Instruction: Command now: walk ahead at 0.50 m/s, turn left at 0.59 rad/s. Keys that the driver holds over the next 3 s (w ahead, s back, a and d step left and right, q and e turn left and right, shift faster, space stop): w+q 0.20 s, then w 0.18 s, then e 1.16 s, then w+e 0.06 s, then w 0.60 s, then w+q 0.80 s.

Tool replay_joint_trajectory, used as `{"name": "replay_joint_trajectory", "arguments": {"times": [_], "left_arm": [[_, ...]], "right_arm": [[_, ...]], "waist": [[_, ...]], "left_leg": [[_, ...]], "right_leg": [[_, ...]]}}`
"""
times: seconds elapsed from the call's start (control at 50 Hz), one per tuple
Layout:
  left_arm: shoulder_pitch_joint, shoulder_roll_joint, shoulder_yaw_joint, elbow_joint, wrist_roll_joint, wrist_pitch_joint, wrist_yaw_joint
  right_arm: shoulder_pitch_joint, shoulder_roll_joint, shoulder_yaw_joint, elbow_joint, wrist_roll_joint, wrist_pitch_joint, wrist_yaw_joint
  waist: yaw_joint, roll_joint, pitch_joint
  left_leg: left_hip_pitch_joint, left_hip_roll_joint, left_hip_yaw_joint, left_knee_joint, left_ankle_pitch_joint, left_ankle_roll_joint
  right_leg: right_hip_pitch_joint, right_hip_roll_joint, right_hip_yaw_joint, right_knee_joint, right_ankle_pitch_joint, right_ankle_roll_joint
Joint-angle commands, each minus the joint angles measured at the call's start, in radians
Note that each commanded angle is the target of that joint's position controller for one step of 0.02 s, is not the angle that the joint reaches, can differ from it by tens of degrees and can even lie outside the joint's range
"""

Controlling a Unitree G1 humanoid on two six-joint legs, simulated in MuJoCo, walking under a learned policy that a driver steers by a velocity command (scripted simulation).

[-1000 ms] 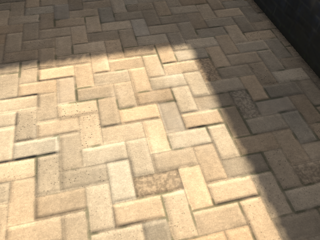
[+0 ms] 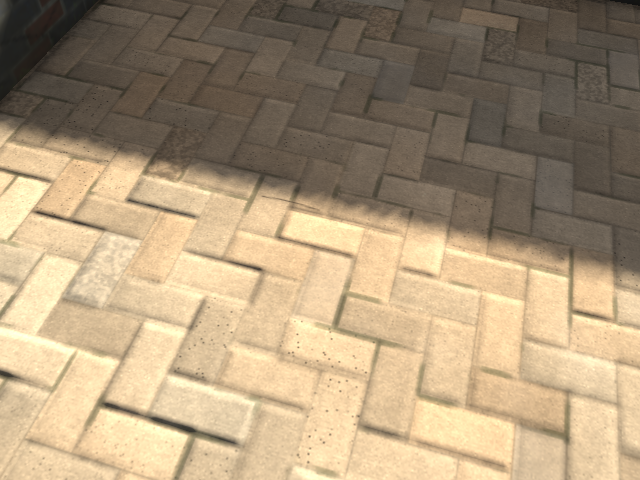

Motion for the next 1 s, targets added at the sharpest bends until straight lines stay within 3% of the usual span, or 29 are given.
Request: {"name": "replay_joint_trajectory", "arguments": {"times": [0.02, 0.12, 0.16, 0.2, 0.22, 0.24, 0.26, 0.28, 0.3, 0.32, 0.34, 0.36, 0.4, 0.46, 0.52, 0.62, 0.68, 0.7, 0.72, 0.74, 0.76, 0.78, 0.8, 0.84, 0.88, 1.0], "left_arm": [[-0.073, 0.070, 0.009, -0.083, -0.002, 0.000, -0.004], [-0.219, 0.071, -0.008, -0.152, -0.011, -0.015, -0.014], [-0.230, 0.085, -0.010, -0.174, -0.018, -0.025, -0.014], [-0.122, 0.112, -0.003, -0.155, -0.022, -0.035, -0.006], [-0.009, 0.138, 0.008, -0.119, -0.023, -0.041, 0.004], [0.139, 0.159, 0.019, -0.078, -0.021, -0.052, 0.016], [0.289, 0.214, 0.033, -0.065, 0.003, -0.060, 0.033], [0.310, 0.311, 0.055, -0.063, 0.025, -0.054, 0.032], [0.253, 0.238, 0.047, -0.064, -0.003, -0.040, 0.020], [0.171, 0.152, 0.027, -0.074, -0.014, -0.040, 0.016], [0.135, 0.102, 0.014, -0.069, -0.012, -0.044, 0.011], [0.140, 0.093, 0.009, -0.053, -0.010, -0.049, 0.012], [0.172, 0.095, 0.005, -0.015, -0.020, -0.066, 0.008], [0.220, 0.109, 0.002, 0.026, -0.038, -0.089, -0.003], [0.224, 0.122, 0.001, 0.044, -0.039, -0.073, 0.000], [0.277, 0.169, 0.021, 0.055, -0.042, -0.035, 0.004], [0.243, 0.172, 0.031, 0.034, -0.053, -0.017, 0.015], [0.258, 0.128, 0.022, 0.011, -0.060, -0.019, 0.015], [0.340, 0.047, 0.005, -0.012, -0.060, -0.015, 0.023], [0.390, 0.099, 0.020, 0.004, -0.054, 0.011, 0.037], [0.364, 0.139, 0.032, 0.018, -0.033, 0.031, 0.037], [0.315, 0.130, 0.036, 0.015, -0.024, 0.042, 0.030], [0.294, 0.120, 0.038, 0.008, -0.025, 0.053, 0.023], [0.292, 0.109, 0.038, 0.004, -0.022, 0.076, 0.013], [0.277, 0.105, 0.040, -0.011, -0.028, 0.091, 0.007], [0.155, 0.089, 0.021, -0.084, -0.029, 0.115, -0.023]], "right_arm": [[0.074, -0.142, -0.027, -0.049, 0.000, -0.011, -0.004], [0.141, -0.152, -0.026, -0.053, -0.012, -0.006, -0.015], [0.136, -0.166, -0.029, -0.061, -0.017, -0.006, -0.022], [0.069, -0.189, -0.034, -0.083, -0.018, -0.009, -0.026], [0.045, -0.203, -0.037, -0.089, -0.019, -0.014, -0.021], [0.030, -0.201, -0.035, -0.089, -0.013, -0.021, -0.012], [0.046, -0.136, -0.017, -0.110, -0.006, -0.029, -0.003], [0.192, -0.039, 0.001, -0.127, 0.031, -0.025, -0.002], [0.188, -0.117, -0.004, -0.099, -0.010, -0.016, -0.010], [0.117, -0.121, -0.005, -0.096, -0.021, -0.011, -0.006], [0.049, -0.110, 0.001, -0.109, -0.026, -0.010, 0.000], [0.017, -0.102, 0.002, -0.120, -0.031, -0.006, 0.008], [0.014, -0.086, 0.007, -0.125, -0.042, 0.011, 0.020], [-0.010, -0.063, 0.017, -0.133, -0.051, 0.016, 0.019], [-0.115, -0.024, 0.044, -0.161, -0.041, 0.013, 0.019], [-0.214, -0.063, 0.049, -0.187, -0.020, 0.015, -0.006], [-0.144, -0.089, 0.041, -0.172, -0.028, -0.005, -0.027], [-0.099, -0.146, 0.028, -0.172, -0.044, -0.017, -0.038], [-0.069, -0.218, 0.015, -0.192, -0.043, -0.012, -0.041], [-0.042, -0.211, 0.004, -0.186, -0.009, 0.012, -0.037], [-0.076, -0.148, 0.019, -0.203, -0.004, 0.021, -0.037], [-0.142, -0.098, 0.034, -0.214, -0.009, 0.024, -0.042], [-0.186, -0.080, 0.041, -0.222, -0.017, 0.028, -0.047], [-0.204, -0.088, 0.037, -0.225, -0.024, 0.028, -0.053], [-0.194, -0.093, 0.033, -0.223, -0.027, 0.026, -0.052], [-0.186, -0.134, 0.012, -0.220, -0.036, 0.042, -0.040]], "waist": [[-0.011, 0.084, -0.015], [-0.057, 0.104, 0.002], [-0.049, 0.118, 0.005], [0.017, 0.129, -0.017], [0.061, 0.124, -0.072], [0.134, 0.083, -0.151], [0.184, 0.011, -0.280], [0.104, -0.261, -0.404], [0.079, -0.150, -0.333], [0.060, -0.042, -0.169], [0.059, 0.021, -0.094], [0.051, -0.008, -0.065], [0.031, -0.064, -0.048], [0.006, -0.052, -0.074], [0.020, -0.082, -0.080], [0.059, -0.100, -0.100], [0.014, -0.052, -0.092], [0.016, 0.050, -0.147], [0.046, 0.248, -0.222], [0.023, 0.292, -0.297], [0.039, 0.160, -0.223], [0.057, 0.131, -0.149], [0.076, 0.143, -0.115], [0.088, 0.172, -0.108], [0.089, 0.159, -0.127], [0.052, 0.196, -0.112]], "left_leg": [[0.061, 0.258, -0.239, -0.073, 0.410, 0.084], [0.161, 0.269, -0.283, -0.016, 0.481, 0.087], [0.175, 0.285, -0.310, 0.014, 0.523, 0.073], [0.113, 0.276, -0.306, 0.076, 0.627, 0.029], [0.090, 0.259, -0.288, 0.171, 0.749, 0.008], [0.048, 0.209, -0.241, 0.352, 0.755, -0.014], [-0.086, 0.154, -0.199, 0.611, 0.488, -0.031], [-0.385, -0.020, -0.097, 0.921, -0.285, -0.073], [-0.480, 0.048, -0.112, 1.015, -0.289, -0.059], [-0.488, 0.093, -0.101, 1.005, -0.191, -0.065], [-0.476, 0.123, -0.088, 0.952, -0.138, -0.069], [-0.460, 0.143, -0.083, 0.909, -0.125, -0.072], [-0.411, 0.146, -0.066, 0.856, -0.129, -0.088], [-0.412, 0.154, 0.001, 0.756, -0.121, -0.125], [-0.347, 0.154, 0.056, 0.536, -0.031, -0.157], [-0.259, 0.118, 0.055, 0.346, 0.060, -0.156], [-0.093, 0.141, 0.023, 0.125, 0.181, -0.128], [0.037, 0.293, -0.097, 0.109, 0.371, -0.095], [0.178, 0.552, -0.287, 0.153, 0.790, -0.005], [0.164, 0.623, -0.388, 0.122, 0.778, 0.116], [0.100, 0.566, -0.335, 0.082, 0.631, 0.119], [0.025, 0.505, -0.251, 0.051, 0.526, 0.089], [-0.030, 0.462, -0.178, 0.023, 0.487, 0.065], [-0.091, 0.417, -0.078, 0.008, 0.487, 0.059], [-0.093, 0.420, -0.036, 0.007, 0.466, 0.071], [-0.131, 0.440, 0.031, -0.012, 0.135, 0.061]], "right_leg": [[-0.070, 0.042, -0.037, -0.095, 0.102, 0.006], [-0.075, 0.096, -0.041, -0.267, 0.132, -0.015], [-0.016, 0.113, -0.032, -0.338, 0.119, -0.036], [0.189, 0.144, -0.031, -0.422, 0.068, -0.066], [0.342, 0.176, -0.050, -0.433, 0.036, -0.086], [0.534, 0.164, -0.055, -0.493, 0.081, -0.111], [0.762, -0.022, 0.130, -0.505, -0.081, -0.155], [0.993, -0.299, 0.631, -0.597, -0.111, -0.296], [0.891, -0.282, 0.759, -0.668, -0.242, -0.306], [0.730, -0.239, 0.592, -0.692, -0.258, -0.289], [0.626, -0.184, 0.453, -0.708, -0.163, -0.266], [0.574, -0.140, 0.353, -0.722, -0.058, -0.245], [0.512, -0.096, 0.243, -0.735, 0.203, -0.240], [0.532, -0.081, 0.138, -0.695, 0.714, -0.273], [0.488, -0.016, 0.052, -0.676, 0.811, -0.250], [0.506, -0.013, 0.115, -0.589, 0.677, -0.214], [0.451, 0.014, 0.185, -0.464, 0.415, -0.162], [0.378, 0.074, 0.158, -0.331, 0.223, -0.126], [0.244, 0.198, 0.039, -0.106, -0.332, -0.096], [0.183, 0.237, -0.026, 0.084, -0.550, -0.094], [0.148, 0.193, 0.003, 0.182, -0.491, -0.087], [0.136, 0.167, 0.008, 0.198, -0.416, -0.074], [0.147, 0.147, 0.009, 0.193, -0.367, -0.054], [0.191, 0.149, -0.018, 0.217, -0.299, -0.024], [0.200, 0.151, -0.024, 0.203, -0.274, -0.013], [0.288, 0.121, -0.071, -0.081, -0.258, -0.032]]}}
Next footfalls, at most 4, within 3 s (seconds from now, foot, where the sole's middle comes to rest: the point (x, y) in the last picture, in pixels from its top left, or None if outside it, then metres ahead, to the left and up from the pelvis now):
0.26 right None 0.35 -0.12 -0.78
0.70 left None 0.46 0.10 -0.78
1.14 right None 0.36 -0.12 -0.78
1.62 left None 0.42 0.06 -0.78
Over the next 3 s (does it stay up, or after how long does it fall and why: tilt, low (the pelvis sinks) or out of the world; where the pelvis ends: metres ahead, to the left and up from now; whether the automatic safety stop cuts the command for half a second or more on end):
stays up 0.87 -0.32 0.00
